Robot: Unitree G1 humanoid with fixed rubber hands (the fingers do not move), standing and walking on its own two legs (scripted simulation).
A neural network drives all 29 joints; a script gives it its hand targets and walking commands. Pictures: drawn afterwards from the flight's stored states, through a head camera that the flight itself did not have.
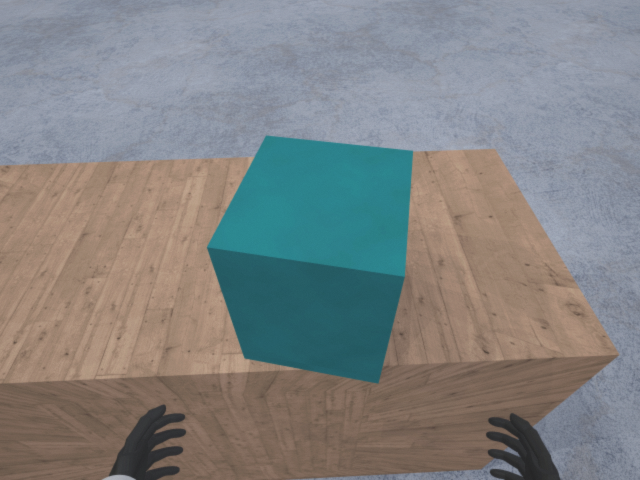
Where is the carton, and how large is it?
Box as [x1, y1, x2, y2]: [207, 136, 412, 382]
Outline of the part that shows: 266,136 207,246 243,355 245,358 372,382 378,382 404,277 412,151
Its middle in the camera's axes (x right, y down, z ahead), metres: +0.00 +0.03 +0.54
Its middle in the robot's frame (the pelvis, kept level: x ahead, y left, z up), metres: +0.40 +0.03 +0.05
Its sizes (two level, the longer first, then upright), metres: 0.210 0.200 0.250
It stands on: a pedestal, 0.70 m high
